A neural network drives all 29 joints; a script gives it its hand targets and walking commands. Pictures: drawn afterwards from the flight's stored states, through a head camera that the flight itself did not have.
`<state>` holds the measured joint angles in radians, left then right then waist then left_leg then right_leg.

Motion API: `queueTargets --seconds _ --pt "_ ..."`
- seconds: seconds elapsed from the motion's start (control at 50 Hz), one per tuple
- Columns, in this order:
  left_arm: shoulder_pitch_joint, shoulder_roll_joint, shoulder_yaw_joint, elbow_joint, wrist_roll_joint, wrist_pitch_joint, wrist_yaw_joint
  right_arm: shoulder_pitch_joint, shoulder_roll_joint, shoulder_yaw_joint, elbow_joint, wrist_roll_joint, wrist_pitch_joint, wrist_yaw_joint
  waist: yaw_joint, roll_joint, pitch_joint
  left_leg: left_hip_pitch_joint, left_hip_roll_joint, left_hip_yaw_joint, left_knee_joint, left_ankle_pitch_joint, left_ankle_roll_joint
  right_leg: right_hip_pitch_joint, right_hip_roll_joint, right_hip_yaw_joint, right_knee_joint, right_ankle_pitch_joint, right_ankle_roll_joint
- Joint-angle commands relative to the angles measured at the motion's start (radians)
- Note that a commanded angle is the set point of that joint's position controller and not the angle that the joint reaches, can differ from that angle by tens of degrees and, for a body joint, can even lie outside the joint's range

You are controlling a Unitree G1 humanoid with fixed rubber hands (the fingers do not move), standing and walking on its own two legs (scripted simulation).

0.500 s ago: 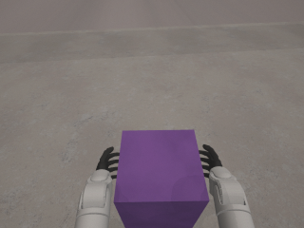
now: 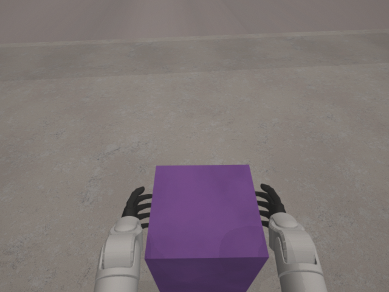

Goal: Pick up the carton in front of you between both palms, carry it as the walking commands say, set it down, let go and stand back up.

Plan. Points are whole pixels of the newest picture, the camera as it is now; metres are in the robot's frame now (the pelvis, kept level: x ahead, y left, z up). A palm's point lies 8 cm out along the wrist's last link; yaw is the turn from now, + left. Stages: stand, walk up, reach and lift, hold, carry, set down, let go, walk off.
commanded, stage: carry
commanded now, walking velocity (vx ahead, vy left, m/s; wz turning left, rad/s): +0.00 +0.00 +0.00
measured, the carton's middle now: (202, 231) +0.30 +0.00 -0.04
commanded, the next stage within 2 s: hold in 0.66 s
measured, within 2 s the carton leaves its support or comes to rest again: neither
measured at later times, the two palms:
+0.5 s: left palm (133, 227) +0.27 +0.14 +0.04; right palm (280, 224) +0.27 -0.16 +0.04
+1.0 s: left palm (142, 224) +0.28 +0.13 +0.03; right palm (288, 230) +0.26 -0.17 +0.04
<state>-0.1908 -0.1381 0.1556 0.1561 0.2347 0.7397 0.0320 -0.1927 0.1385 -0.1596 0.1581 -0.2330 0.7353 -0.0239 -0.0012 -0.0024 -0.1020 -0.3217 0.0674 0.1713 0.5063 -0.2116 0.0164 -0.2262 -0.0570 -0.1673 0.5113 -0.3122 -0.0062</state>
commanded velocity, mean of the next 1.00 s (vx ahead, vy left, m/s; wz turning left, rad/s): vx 0.00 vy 0.00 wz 0.00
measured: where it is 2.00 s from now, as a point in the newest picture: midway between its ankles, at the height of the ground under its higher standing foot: outside the picture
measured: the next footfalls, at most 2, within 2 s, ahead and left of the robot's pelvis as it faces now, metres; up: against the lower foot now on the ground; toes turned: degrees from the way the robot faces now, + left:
none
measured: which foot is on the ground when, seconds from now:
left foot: down 0.00-1.00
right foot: down 0.00-1.00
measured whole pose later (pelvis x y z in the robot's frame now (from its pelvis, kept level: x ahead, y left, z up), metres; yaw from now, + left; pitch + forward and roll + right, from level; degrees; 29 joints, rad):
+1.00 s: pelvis -0.04 +0.00 +0.00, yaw -6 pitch -8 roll +0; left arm -0.40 -0.19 0.37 0.38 0.35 0.67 -0.01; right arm -0.42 0.18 -0.36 0.44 -0.34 0.63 0.02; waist 0.03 -0.01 0.09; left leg -0.16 -0.01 -0.03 0.48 -0.19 0.00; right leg -0.11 0.03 0.01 0.50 -0.26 -0.02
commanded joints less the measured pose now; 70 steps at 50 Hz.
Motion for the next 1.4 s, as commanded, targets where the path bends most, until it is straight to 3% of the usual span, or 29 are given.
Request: queueTargets --seconds 0.0,0.64,0.66,0.68,0.74,0.76,0.78,0.84,0.9,0.96,1.06,1.16,1.24,1.32,1.38 --pt "-0.443 -0.892 -0.552 -0.071 -0.252 -0.041 -0.232 -0.432 0.896 0.55 -0.062 0.248 -0.036 0.227 0.0 0.005 -0.223 0.129 0.106 -0.112 -0.057 0.203 0.004 0.019 -0.109 0.101 -0.087 0.175 -0.009" --pt "-0.447 -0.896 -0.552 -0.073 -0.255 -0.042 -0.234 -0.435 0.901 0.551 -0.062 0.249 -0.035 0.227 0.0 0.003 -0.227 0.115 0.104 -0.11 -0.055 0.179 -0.006 -0.003 -0.108 0.108 -0.089 0.179 -0.018" --pt "-0.355 -0.926 -0.529 -0.099 -0.249 -0.036 -0.241 -0.359 0.929 0.528 -0.051 0.232 -0.038 0.235 0.004 -0.067 -0.117 0.37 -0.172 -0.236 -0.072 0.343 0.014 0.037 0.108 0.273 -0.153 0.442 -0.027" --pt "-0.36 -0.889 -0.529 -0.131 -0.238 -0.051 -0.237 -0.355 0.897 0.513 -0.062 0.216 -0.055 0.228 -0.001 -0.041 -0.167 0.392 -0.153 -0.251 -0.094 0.304 0.014 0.097 0.093 0.286 -0.152 0.448 -0.028" --pt "-0.398 -0.893 -0.533 -0.108 -0.237 -0.055 -0.236 -0.39 0.905 0.513 -0.057 0.219 -0.064 0.221 -0.005 -0.029 -0.148 0.398 -0.157 -0.254 -0.102 0.368 0.003 0.131 0.111 0.284 -0.163 0.46 -0.016" --pt "-0.41 -0.863 -0.532 -0.115 -0.24 -0.058 -0.242 -0.361 0.887 0.49 -0.039 0.202 -0.066 0.214 -0.01 -0.053 -0.135 0.349 -0.156 -0.25 -0.108 0.334 -0.007 0.198 0.112 0.283 -0.179 0.426 -0.018" --pt "-0.435 -0.88 -0.543 -0.121 -0.241 -0.061 -0.246 -0.388 0.885 0.486 -0.037 0.196 -0.068 0.216 -0.009 -0.029 -0.123 0.331 -0.168 -0.244 -0.113 0.302 -0.008 0.209 0.112 0.283 -0.174 0.424 -0.013" --pt "-0.498 -0.879 -0.468 -0.031 -0.196 -0.069 -0.237 -0.518 0.896 0.467 0.024 0.201 -0.083 0.235 0.026 -0.015 -0.07 0.336 -0.161 -0.241 -0.119 0.17 0.006 0.13 0.111 0.278 -0.177 0.24 -0.012" --pt "-0.629 -0.895 -0.361 0.112 -0.146 -0.093 -0.249 -0.66 0.897 0.383 0.174 0.158 -0.111 0.261 0.047 -0.022 -0.004 0.266 -0.156 -0.23 -0.11 -0.01 0.008 0.078 0.114 0.264 -0.176 0.0 -0.026" --pt "-0.794 -0.919 -0.246 0.283 -0.087 -0.129 -0.261 -0.826 0.903 0.251 0.347 0.092 -0.164 0.277 0.036 0.0 0.019 0.235 -0.146 -0.235 -0.077 -0.139 0.005 -0.015 0.115 0.257 -0.138 -0.125 -0.041" --pt "-0.912 -0.809 -0.019 0.467 0.054 -0.195 -0.231 -0.911 0.781 -0.041 0.539 -0.078 -0.238 0.234 -0.001 0.019 0.067 0.126 -0.141 -0.242 -0.019 -0.21 0.0 -0.127 0.134 0.242 -0.034 -0.136 -0.051" --pt "-0.886 -0.632 0.136 0.517 0.155 -0.312 -0.195 -0.915 0.641 -0.17 0.567 -0.164 -0.33 0.193 0.017 0.014 -0.009 -0.037 -0.159 -0.215 0.088 -0.081 -0.004 -0.262 0.157 0.227 0.071 -0.037 -0.029" --pt "-0.906 -0.645 0.097 0.51 0.146 -0.43 -0.187 -0.933 0.658 -0.112 0.56 -0.133 -0.441 0.193 0.03 0.012 -0.17 -0.117 -0.179 -0.215 0.197 0.048 -0.012 -0.386 0.182 0.212 0.176 0.061 -0.01" --pt "-0.977 -0.751 -0.067 0.501 0.07 -0.547 -0.194 -0.999 0.762 0.046 0.535 -0.053 -0.558 0.202 0.018 -0.001 -0.413 -0.153 -0.191 -0.225 0.333 0.175 -0.018 -0.51 0.201 0.205 0.303 0.156 0.006" --pt "-1.055 -0.822 -0.222 0.432 -0.01 -0.593 -0.205 -1.055 0.835 0.195 0.452 0.021 -0.601 0.201 0.004 0.002 -0.724 -0.145 -0.194 -0.23 0.449 0.324 -0.019 -0.572 0.213 0.197 0.41 0.266 0.018"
